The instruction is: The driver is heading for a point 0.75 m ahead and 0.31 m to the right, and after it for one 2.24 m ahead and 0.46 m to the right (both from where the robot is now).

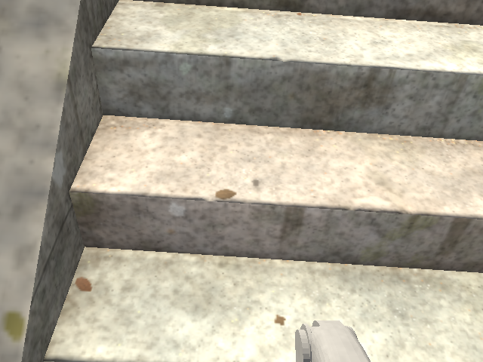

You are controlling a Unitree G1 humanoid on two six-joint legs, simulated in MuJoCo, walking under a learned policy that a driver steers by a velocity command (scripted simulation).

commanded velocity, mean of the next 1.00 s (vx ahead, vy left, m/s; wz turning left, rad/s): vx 0.16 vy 0.00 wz -0.56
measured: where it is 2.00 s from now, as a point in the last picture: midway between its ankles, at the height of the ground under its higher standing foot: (387, 332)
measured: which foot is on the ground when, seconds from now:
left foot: down 0.00-0.18, up 0.20-0.72, down 0.74-1.00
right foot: up 0.00-0.14, down 0.16-0.78, up 0.80-1.00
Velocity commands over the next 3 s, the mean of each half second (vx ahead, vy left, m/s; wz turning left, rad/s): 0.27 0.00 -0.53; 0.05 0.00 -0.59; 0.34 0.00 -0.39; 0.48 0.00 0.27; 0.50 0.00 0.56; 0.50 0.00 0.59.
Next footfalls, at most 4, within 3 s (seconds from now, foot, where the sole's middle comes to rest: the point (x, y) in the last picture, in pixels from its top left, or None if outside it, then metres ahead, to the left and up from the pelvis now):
0.16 right None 0.24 -0.10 -0.59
0.74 left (218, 323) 0.52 0.02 -0.41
1.40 right None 0.28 -0.23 -0.59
1.78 left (340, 296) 0.58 -0.25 -0.41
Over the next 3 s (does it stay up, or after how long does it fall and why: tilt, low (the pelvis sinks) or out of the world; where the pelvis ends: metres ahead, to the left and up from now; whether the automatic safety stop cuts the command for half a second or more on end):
stays up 0.76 -0.46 0.54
